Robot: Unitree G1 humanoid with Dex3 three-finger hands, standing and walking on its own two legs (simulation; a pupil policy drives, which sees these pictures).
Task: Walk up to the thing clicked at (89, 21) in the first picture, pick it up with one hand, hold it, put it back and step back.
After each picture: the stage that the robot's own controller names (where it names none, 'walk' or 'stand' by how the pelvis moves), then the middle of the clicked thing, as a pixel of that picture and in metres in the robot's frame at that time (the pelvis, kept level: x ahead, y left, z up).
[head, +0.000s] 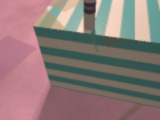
stand; (89, 8) +0.84 +0.00 +0.04
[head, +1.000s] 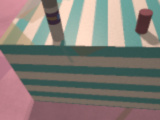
walk; (53, 18) +0.71 +0.21 +0.06
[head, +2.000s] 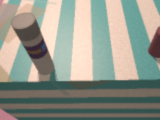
rise first; (36, 48) +0.44 +0.19 +0.07
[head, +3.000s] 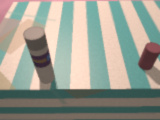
stand; (41, 58) +0.45 +0.19 +0.04
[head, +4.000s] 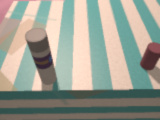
stand; (43, 59) +0.45 +0.18 +0.04
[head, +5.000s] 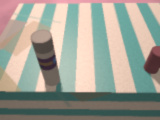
stand; (47, 61) +0.45 +0.17 +0.04
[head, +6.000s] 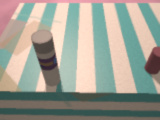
stand; (48, 61) +0.44 +0.17 +0.04
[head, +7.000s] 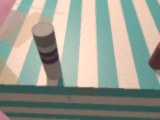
rise first; (49, 55) +0.45 +0.17 +0.04
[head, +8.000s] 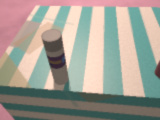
rise first; (57, 60) +0.45 +0.16 +0.04
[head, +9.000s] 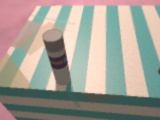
go down; (58, 60) +0.45 +0.15 +0.05
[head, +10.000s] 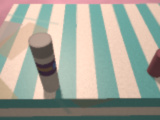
go down; (46, 66) +0.42 +0.15 +0.06
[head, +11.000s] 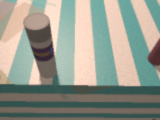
close in; (43, 50) +0.44 +0.15 +0.07
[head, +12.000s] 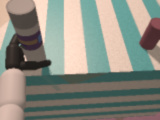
close; (30, 39) +0.46 +0.16 +0.10
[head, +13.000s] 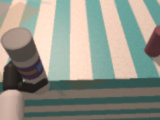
lift; (30, 67) +0.36 +0.17 +0.10
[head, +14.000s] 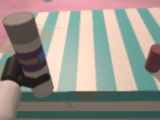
lift; (33, 60) +0.33 +0.16 +0.20
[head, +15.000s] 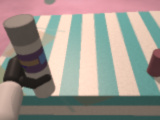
hold; (34, 61) +0.33 +0.16 +0.20
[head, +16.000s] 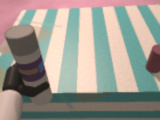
hold; (32, 69) +0.33 +0.17 +0.16
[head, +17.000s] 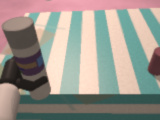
crouch; (31, 63) +0.33 +0.17 +0.18
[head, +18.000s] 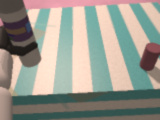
crouch; (20, 31) +0.43 +0.19 +0.22
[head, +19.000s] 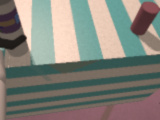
lower; (7, 21) +0.50 +0.18 +0.13
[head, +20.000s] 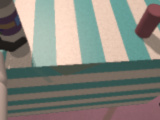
lower; (8, 23) +0.49 +0.19 +0.12
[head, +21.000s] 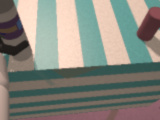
lower; (10, 27) +0.48 +0.19 +0.12
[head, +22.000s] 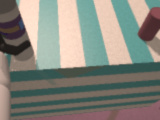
lower; (12, 27) +0.48 +0.19 +0.12
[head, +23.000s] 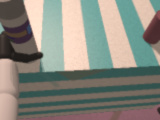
open; (19, 31) +0.46 +0.18 +0.12
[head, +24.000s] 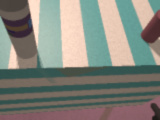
sink last; (19, 24) +0.47 +0.17 +0.12
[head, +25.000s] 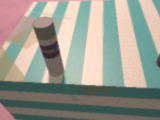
sink last; (50, 50) +0.48 +0.18 +0.09
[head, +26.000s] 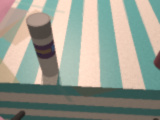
stand; (45, 49) +0.45 +0.17 +0.09
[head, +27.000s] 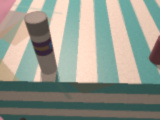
stand; (43, 46) +0.47 +0.17 +0.10
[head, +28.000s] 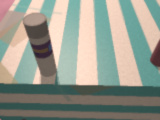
stand; (42, 48) +0.46 +0.17 +0.10
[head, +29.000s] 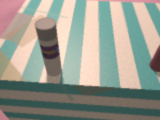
stand; (50, 50) +0.48 +0.17 +0.06
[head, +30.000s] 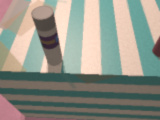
walk; (49, 40) +0.50 +0.16 +0.05
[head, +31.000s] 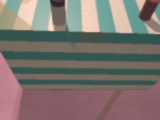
walk; (57, 0) +0.72 +0.14 +0.06
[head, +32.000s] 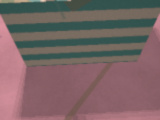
stand; out of the picture +1.03 +0.28 +0.07
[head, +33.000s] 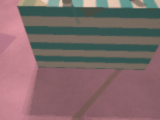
stand; out of the picture +1.08 +0.17 +0.05
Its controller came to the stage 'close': yes
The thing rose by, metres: 0.18
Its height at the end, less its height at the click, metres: +0.00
